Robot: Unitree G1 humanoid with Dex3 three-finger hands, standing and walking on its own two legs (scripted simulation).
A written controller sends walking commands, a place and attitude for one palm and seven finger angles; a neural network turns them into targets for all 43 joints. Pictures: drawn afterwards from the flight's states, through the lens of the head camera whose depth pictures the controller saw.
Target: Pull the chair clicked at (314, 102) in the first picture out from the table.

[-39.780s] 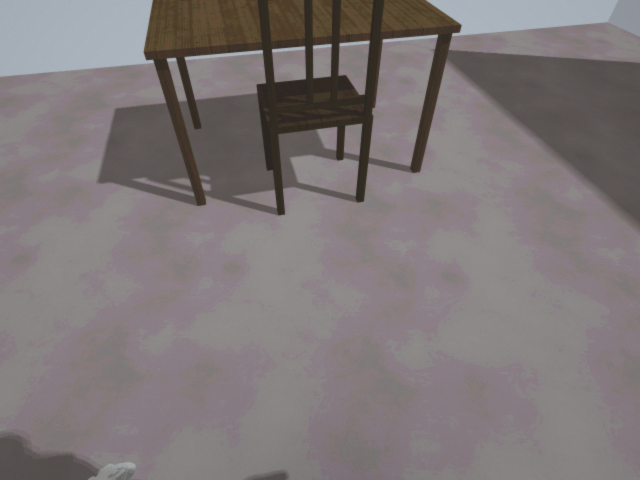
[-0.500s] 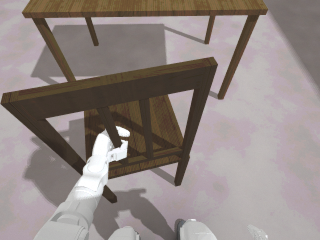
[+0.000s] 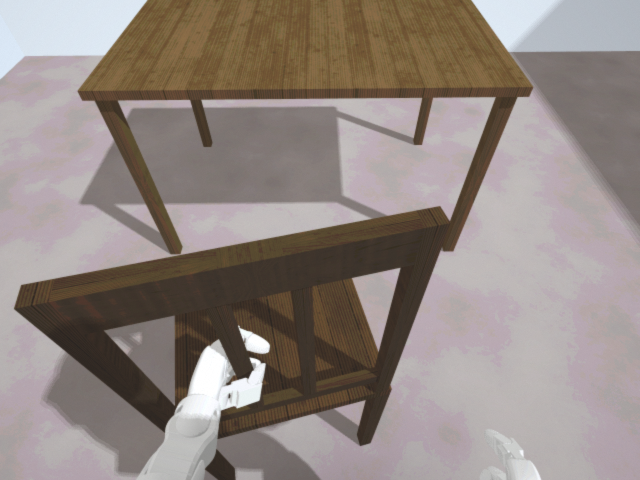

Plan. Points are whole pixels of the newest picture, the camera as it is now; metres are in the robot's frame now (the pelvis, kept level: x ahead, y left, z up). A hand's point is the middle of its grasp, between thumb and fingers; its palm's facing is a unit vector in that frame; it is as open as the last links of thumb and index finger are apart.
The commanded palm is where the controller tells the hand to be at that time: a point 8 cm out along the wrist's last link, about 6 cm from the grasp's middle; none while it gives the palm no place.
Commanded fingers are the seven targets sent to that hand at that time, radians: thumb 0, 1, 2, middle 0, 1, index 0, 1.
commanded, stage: stop walking, hand still on the chair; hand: left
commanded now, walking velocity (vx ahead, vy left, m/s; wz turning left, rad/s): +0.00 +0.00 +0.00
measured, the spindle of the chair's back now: (241, 362) +0.28 +0.13 -0.06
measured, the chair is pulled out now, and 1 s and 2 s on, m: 0.60 0.60 0.60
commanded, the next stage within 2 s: open the thumb and straighten the fingers in 0.26 s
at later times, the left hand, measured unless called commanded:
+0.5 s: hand (250, 379) +0.26 +0.12 -0.06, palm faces -0.05 -0.99 -0.10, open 6.0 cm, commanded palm +0.23 +0.16 -0.05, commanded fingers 0.00 -0.07 0.43 -0.50 -1.45 -0.50 -1.45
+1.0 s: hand (243, 373) +0.27 +0.13 -0.06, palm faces -0.05 -0.99 -0.13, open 16.3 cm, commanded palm +0.25 +0.18 -0.04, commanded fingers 0.00 -0.55 0.20 0.00 0.00 0.00 0.00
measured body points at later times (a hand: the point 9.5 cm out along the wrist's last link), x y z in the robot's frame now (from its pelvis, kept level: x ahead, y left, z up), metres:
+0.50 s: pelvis +0.01 +0.00 +0.00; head +0.03 +0.01 +0.44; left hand +0.26 +0.17 -0.05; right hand +0.14 -0.24 -0.11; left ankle -0.02 +0.13 -0.74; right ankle +0.04 -0.13 -0.74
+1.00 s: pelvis +0.02 +0.00 -0.03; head +0.06 -0.02 +0.42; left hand +0.27 +0.18 -0.05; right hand +0.19 -0.23 -0.12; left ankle -0.02 +0.13 -0.74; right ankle +0.04 -0.13 -0.74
